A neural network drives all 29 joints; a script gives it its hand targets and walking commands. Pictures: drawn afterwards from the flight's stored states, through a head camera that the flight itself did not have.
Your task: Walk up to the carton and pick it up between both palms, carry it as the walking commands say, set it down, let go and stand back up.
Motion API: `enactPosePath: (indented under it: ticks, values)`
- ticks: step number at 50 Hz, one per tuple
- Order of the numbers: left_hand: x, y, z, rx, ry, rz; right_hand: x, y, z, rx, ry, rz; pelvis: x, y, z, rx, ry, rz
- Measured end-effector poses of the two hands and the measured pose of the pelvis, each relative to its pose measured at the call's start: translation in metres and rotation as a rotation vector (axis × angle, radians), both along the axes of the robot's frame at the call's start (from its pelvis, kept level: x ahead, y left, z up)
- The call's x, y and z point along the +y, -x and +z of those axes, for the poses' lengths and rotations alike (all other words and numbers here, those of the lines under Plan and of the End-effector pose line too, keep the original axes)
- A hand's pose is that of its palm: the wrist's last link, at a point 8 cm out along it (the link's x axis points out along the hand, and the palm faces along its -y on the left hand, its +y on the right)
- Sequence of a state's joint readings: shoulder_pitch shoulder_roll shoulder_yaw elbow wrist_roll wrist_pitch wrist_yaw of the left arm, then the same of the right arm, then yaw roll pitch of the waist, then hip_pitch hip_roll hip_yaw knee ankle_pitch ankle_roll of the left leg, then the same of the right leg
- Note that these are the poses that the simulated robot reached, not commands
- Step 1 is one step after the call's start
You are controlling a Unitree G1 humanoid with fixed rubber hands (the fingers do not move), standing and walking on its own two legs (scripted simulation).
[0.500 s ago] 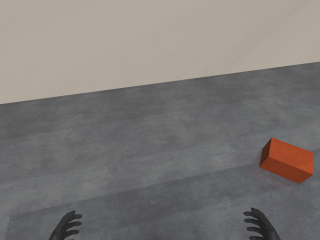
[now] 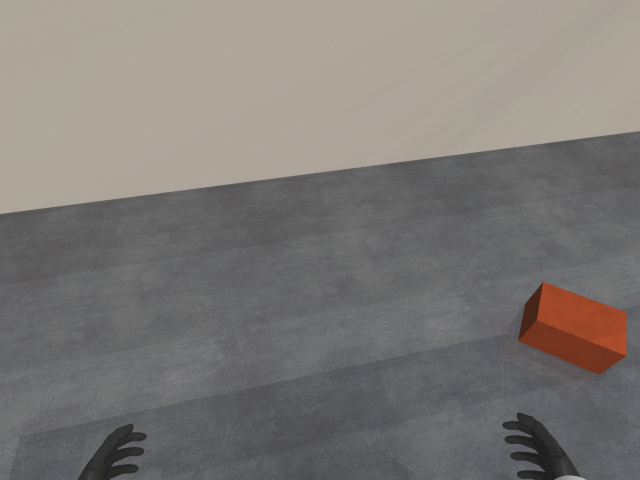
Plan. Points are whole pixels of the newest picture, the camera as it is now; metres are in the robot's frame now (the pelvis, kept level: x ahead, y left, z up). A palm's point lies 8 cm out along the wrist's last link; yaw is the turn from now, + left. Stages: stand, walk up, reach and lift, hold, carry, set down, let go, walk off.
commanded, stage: stand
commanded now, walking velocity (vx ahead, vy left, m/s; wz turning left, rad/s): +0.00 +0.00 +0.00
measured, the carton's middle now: (570, 327) +0.66 -0.86 -0.70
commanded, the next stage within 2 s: walk up in 1.50 s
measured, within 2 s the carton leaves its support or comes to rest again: neither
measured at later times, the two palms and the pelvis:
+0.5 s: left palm out of the picture +0.10 +0.30 -0.09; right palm out of the picture +0.11 -0.30 -0.09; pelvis +0.00 +0.00 +0.01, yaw +0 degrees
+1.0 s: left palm out of the picture +0.08 +0.30 -0.10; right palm out of the picture +0.08 -0.31 -0.09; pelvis -0.01 +0.00 +0.01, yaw +0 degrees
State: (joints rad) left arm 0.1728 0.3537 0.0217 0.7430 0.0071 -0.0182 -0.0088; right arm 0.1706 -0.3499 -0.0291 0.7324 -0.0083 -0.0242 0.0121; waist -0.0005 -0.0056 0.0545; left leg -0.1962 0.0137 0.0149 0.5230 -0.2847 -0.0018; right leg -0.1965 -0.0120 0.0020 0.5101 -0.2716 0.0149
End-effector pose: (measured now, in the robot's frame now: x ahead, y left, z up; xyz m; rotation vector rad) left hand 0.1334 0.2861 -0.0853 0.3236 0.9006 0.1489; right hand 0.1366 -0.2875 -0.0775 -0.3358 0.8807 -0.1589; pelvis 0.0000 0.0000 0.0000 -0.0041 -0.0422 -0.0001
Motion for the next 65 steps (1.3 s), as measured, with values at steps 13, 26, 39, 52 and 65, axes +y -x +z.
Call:
enactPosePath:
  ticks: [13, 26, 39, 52, 65]
  values:
    - [0.006, 0.014, -0.004, 0.064, -0.012, 0.021, -0.007, 0.013, -0.004, 0.066, 0.012, -0.019, -0.001, 0.0, 0.004, -0.004, -0.001, 0.003]
    - [0.01, 0.033, -0.007, 0.129, -0.02, 0.05, -0.013, 0.032, -0.009, 0.133, 0.018, -0.047, -0.002, 0.003, 0.008, -0.007, -0.002, 0.004]
    - [0.012, 0.05, -0.012, 0.185, -0.022, 0.078, -0.018, 0.05, -0.013, 0.19, 0.022, -0.073, -0.003, 0.006, 0.011, -0.007, -0.003, 0.005]
    - [0.011, 0.059, -0.014, 0.215, -0.022, 0.092, -0.021, 0.059, -0.015, 0.22, 0.026, -0.088, -0.004, 0.006, 0.012, -0.003, -0.003, 0.004]
    - [0.011, 0.061, -0.015, 0.231, -0.024, 0.099, -0.023, 0.062, -0.016, 0.235, 0.028, -0.097, -0.005, 0.004, 0.012, 0.002, -0.003, 0.002]
